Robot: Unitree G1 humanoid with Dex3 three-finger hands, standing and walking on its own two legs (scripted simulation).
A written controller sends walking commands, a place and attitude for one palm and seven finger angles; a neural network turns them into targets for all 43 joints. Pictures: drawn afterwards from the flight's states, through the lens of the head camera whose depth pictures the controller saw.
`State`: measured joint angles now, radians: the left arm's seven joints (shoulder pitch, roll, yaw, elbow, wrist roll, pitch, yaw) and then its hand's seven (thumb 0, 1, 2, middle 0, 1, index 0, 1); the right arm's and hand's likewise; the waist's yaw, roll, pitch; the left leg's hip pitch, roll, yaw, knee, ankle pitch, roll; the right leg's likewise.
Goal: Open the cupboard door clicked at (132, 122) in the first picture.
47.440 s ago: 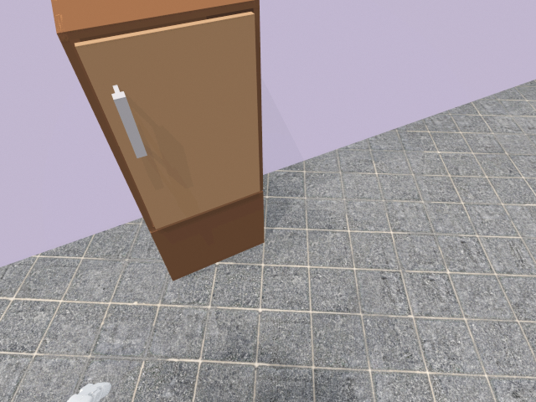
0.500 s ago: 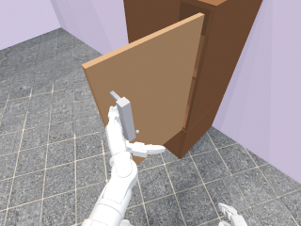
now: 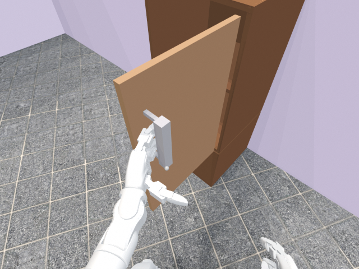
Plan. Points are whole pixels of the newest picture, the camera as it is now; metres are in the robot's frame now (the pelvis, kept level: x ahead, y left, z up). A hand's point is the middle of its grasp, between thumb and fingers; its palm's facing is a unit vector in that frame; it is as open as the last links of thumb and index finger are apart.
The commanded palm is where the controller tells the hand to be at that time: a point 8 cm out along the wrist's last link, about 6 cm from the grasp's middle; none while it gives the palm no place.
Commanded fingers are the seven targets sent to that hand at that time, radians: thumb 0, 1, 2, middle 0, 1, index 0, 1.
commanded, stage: slide the hand sideways off the handle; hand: left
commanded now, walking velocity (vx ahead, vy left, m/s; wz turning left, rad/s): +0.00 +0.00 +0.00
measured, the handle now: (157, 140) +0.39 +0.07 +0.08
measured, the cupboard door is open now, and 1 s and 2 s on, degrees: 90 88 88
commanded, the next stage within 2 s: draw the hand back to the body in 0.76 s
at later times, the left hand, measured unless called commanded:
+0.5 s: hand (138, 186) +0.28 +0.10 +0.06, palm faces -0.05 -1.00 -0.02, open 16.3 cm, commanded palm +0.25 +0.16 +0.07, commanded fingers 0.00 -0.50 0.30 -0.15 -0.30 -0.15 -0.30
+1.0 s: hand (118, 199) +0.24 +0.13 +0.07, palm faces -0.05 -1.00 -0.03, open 16.3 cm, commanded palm +0.22 +0.20 +0.09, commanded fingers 0.00 -0.50 0.30 -0.15 -0.30 -0.15 -0.30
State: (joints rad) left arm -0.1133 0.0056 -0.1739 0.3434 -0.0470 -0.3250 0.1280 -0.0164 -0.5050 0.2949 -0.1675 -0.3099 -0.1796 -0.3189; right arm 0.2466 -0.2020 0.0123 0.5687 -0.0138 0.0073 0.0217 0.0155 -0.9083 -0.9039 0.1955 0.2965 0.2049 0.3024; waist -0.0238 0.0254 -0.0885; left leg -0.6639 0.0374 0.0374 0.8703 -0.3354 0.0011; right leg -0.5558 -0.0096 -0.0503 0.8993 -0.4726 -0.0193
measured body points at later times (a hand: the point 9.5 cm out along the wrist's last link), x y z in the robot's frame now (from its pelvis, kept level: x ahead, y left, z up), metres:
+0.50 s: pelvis +0.02 -0.02 +0.00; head +0.04 -0.03 +0.45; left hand +0.27 +0.15 +0.07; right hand +0.19 -0.24 -0.09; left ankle +0.06 +0.12 -0.69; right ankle -0.01 -0.11 -0.69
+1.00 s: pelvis +0.02 -0.01 -0.01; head +0.04 -0.03 +0.44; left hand +0.24 +0.19 +0.08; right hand +0.20 -0.24 -0.09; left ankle +0.06 +0.12 -0.69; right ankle -0.01 -0.11 -0.69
